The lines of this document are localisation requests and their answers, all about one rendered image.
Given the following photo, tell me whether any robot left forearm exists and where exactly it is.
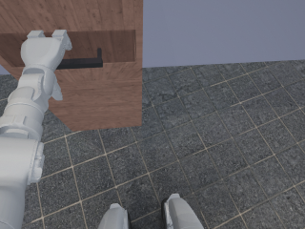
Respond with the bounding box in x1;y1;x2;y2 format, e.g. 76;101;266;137
0;64;55;142

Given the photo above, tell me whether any cabinet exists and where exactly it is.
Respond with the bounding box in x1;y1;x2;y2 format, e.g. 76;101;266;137
0;0;144;132

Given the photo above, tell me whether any left robot upper arm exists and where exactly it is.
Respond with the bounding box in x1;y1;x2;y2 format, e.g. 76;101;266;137
0;136;45;229

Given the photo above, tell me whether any handle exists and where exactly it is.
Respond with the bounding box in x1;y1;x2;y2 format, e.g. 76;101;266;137
56;48;103;70

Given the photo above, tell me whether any drawer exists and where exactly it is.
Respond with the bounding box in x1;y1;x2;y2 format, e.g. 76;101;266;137
0;30;135;68

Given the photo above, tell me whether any left robot hand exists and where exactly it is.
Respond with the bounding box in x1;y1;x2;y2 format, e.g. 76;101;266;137
20;30;72;101

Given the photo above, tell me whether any right robot shin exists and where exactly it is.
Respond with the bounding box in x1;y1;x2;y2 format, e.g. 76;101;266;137
167;193;180;229

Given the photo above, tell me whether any robot left thigh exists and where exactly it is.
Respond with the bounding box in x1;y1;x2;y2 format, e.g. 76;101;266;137
97;207;129;229

